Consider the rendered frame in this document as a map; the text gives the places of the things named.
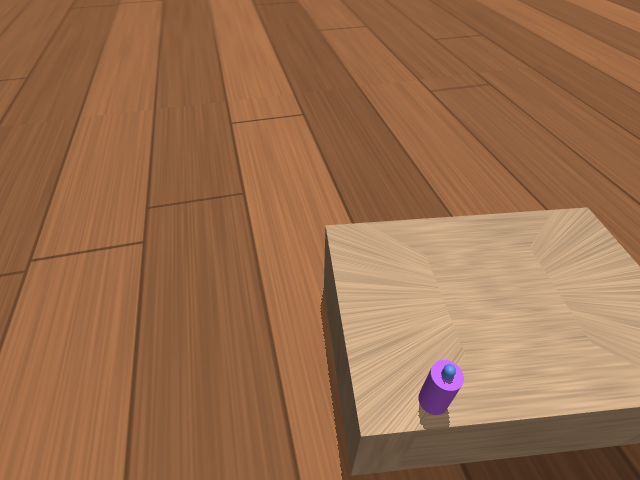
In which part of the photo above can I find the bottle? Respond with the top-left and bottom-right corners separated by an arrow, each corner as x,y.
418,360 -> 464,415

